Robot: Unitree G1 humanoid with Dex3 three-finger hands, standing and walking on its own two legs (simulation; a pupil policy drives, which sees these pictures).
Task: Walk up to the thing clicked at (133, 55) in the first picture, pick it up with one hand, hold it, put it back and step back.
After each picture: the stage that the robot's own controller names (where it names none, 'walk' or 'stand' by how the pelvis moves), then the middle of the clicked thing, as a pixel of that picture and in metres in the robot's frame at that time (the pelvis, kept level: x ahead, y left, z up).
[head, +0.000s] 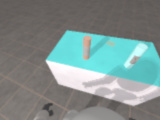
stand; (134, 57) +0.58 -0.34 -0.03
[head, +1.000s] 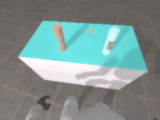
sink last; (109, 42) +0.62 -0.10 +0.01
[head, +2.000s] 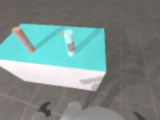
stand; (70, 44) +0.56 +0.24 +0.00
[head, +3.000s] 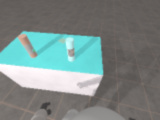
stand; (70, 50) +0.59 +0.23 -0.03
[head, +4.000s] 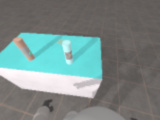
stand; (68, 53) +0.55 +0.23 -0.03
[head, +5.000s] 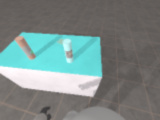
stand; (68, 52) +0.57 +0.24 -0.03
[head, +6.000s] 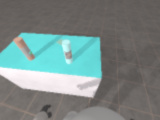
stand; (67, 52) +0.55 +0.24 -0.03
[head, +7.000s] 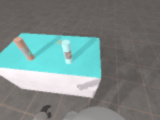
stand; (67, 53) +0.55 +0.25 -0.03
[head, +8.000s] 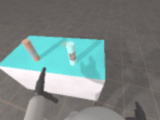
rise first; (71, 54) +0.55 +0.24 -0.03
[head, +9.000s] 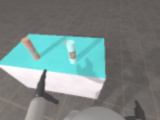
go down; (72, 52) +0.56 +0.24 -0.02
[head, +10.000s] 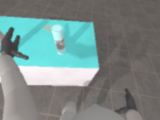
go down; (59, 41) +0.57 +0.22 +0.01
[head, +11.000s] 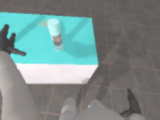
go down; (56, 37) +0.57 +0.24 +0.04
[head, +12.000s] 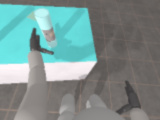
close in; (48, 31) +0.56 +0.25 +0.07
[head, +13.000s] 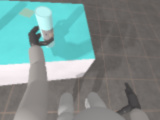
lift; (47, 31) +0.55 +0.22 +0.08
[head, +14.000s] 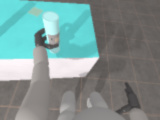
lift; (53, 36) +0.51 +0.21 +0.08
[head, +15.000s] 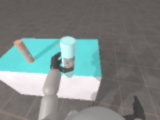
lift; (68, 60) +0.31 +0.15 +0.19
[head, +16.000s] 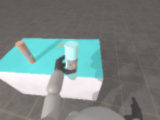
hold; (71, 62) +0.33 +0.14 +0.15
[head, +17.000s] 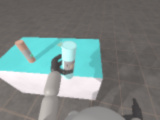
hold; (68, 62) +0.31 +0.15 +0.16
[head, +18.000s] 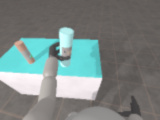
crouch; (66, 50) +0.39 +0.17 +0.19
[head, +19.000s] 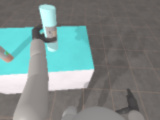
lower; (50, 31) +0.51 +0.21 +0.19
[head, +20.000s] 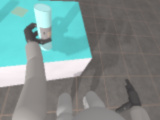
lower; (44, 31) +0.54 +0.21 +0.08
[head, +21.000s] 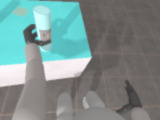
lower; (44, 32) +0.53 +0.21 +0.08
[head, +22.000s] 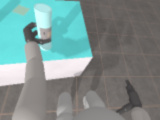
lower; (44, 31) +0.54 +0.21 +0.08
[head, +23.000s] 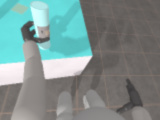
lower; (42, 30) +0.54 +0.22 +0.09
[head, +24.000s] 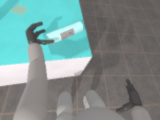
open; (65, 32) +0.60 +0.10 +0.01
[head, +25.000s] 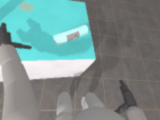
sink last; (71, 34) +0.60 +0.09 -0.02
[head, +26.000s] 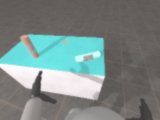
sink last; (87, 57) +0.60 +0.10 -0.07
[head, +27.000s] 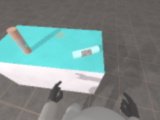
stand; (85, 52) +0.59 +0.08 -0.06
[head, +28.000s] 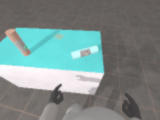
stand; (84, 52) +0.60 +0.09 -0.05
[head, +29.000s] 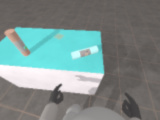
stand; (84, 52) +0.59 +0.09 -0.05
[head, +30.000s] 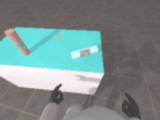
stand; (84, 52) +0.59 +0.09 -0.05
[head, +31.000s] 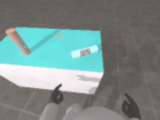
stand; (84, 51) +0.60 +0.09 -0.05
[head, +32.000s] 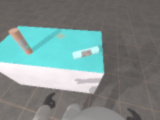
stand; (85, 52) +0.60 +0.08 -0.07
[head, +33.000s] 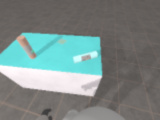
walk; (85, 57) +0.61 +0.08 -0.12
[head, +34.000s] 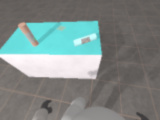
walk; (85, 39) +0.77 +0.12 -0.10
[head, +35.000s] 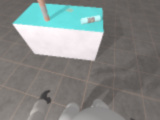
walk; (90, 19) +1.12 +0.07 -0.09
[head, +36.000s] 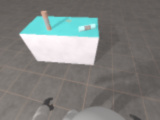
stand; (87, 27) +1.18 +0.12 -0.11
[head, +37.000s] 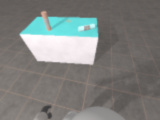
stand; (86, 27) +1.19 +0.13 -0.12
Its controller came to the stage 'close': yes
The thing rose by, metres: 0.21
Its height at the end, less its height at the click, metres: -0.09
